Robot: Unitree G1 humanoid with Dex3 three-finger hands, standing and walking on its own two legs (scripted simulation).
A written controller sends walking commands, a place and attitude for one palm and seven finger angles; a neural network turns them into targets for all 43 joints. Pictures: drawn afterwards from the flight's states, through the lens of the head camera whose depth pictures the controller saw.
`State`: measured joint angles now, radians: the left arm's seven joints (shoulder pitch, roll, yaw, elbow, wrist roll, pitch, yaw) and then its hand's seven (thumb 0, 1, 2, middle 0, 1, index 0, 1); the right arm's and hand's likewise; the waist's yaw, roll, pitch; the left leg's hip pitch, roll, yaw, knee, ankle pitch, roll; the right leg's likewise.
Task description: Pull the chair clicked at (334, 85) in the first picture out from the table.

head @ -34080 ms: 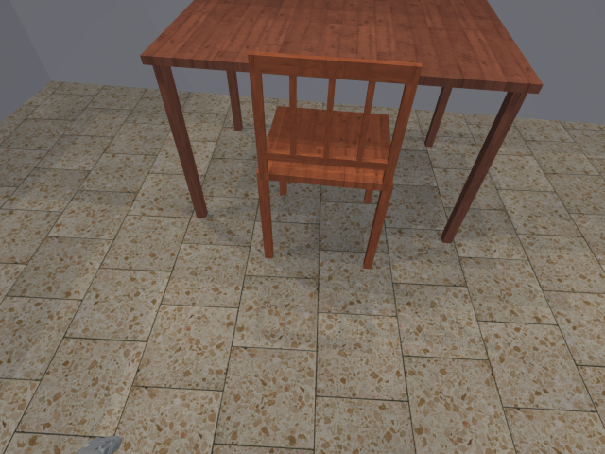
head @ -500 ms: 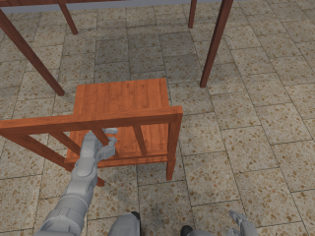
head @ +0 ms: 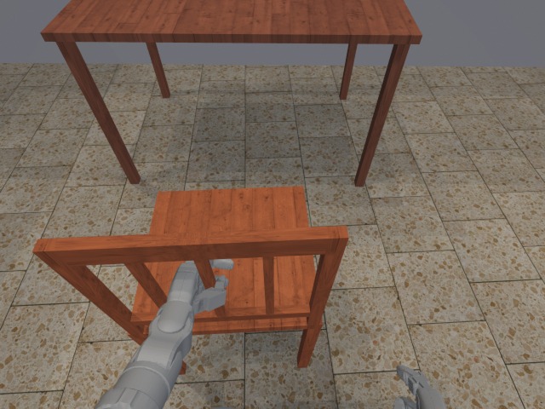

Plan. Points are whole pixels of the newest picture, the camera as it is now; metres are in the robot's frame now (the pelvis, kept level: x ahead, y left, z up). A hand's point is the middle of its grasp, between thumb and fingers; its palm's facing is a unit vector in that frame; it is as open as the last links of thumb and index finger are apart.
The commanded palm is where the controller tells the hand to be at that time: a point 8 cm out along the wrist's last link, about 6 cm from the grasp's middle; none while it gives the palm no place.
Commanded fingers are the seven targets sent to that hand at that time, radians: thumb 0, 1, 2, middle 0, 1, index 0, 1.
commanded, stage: stop walking, hand still on the chair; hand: left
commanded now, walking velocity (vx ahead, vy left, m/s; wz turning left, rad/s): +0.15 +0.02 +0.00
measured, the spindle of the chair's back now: (212, 288) +0.32 +0.13 -0.09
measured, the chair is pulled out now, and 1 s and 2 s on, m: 0.65 0.67 0.67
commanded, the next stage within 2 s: open the thumb and straighten the fingers in 0.68 s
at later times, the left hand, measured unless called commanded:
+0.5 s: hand (215, 305) +0.28 +0.11 -0.06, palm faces -0.07 -0.99 -0.15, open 5.0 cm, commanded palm +0.26 +0.17 -0.05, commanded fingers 0.00 0.90 0.90 -0.50 -1.45 -0.50 -1.45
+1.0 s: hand (215, 297) +0.29 +0.12 -0.05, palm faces -0.06 -0.99 -0.12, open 6.9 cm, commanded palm +0.27 +0.17 -0.04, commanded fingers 0.00 -0.55 0.20 -0.45 -1.30 -0.45 -1.30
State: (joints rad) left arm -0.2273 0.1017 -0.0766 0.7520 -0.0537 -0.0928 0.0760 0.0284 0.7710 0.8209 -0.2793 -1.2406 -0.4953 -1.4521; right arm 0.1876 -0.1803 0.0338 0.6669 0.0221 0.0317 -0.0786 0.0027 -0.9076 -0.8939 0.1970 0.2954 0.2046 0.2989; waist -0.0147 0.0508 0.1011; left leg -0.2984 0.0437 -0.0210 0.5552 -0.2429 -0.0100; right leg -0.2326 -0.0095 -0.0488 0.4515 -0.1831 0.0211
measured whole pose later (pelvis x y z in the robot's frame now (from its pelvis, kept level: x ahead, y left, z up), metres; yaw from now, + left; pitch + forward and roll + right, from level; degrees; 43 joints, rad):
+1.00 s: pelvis +0.02 -0.01 -0.01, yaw +0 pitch +4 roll +0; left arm 0.00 0.17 -0.04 0.51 -0.07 -0.09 0.01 0.01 0.40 0.66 -0.45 -1.40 -0.49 -1.45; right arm 0.22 -0.24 0.00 0.64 0.05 -0.05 -0.06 0.01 -0.91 -0.89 0.20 0.30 0.21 0.30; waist -0.06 0.02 0.00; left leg -0.39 0.03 -0.01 0.60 -0.28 -0.02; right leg -0.37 -0.03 -0.04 0.59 -0.29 0.01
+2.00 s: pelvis +0.04 +0.00 -0.04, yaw +1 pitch +10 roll -1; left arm 0.48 0.18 -0.10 -0.12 -0.05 0.17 0.03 -0.01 -0.54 0.20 0.00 -0.01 0.00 -0.01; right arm 0.25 -0.23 0.01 0.48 0.03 -0.10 -0.09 0.01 -0.91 -0.89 0.20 0.30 0.21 0.30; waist -0.04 0.05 -0.13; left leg -0.63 0.01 -0.04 0.91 -0.46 -0.01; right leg -0.59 -0.05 -0.06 0.88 -0.47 0.03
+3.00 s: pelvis +0.03 -0.01 -0.06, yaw +2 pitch +10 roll -2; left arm 0.75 0.27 0.04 -0.39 -0.24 -0.18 -0.13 -0.02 -0.53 0.21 -0.01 -0.01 -0.06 -0.03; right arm 0.20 -0.16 -0.02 0.53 0.08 -0.13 -0.10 0.01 -0.91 -0.89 0.20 0.30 0.21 0.30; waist 0.00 0.07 -0.13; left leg -0.71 0.03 -0.07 1.04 -0.51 -0.02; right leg -0.65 -0.03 -0.08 0.99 -0.51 0.01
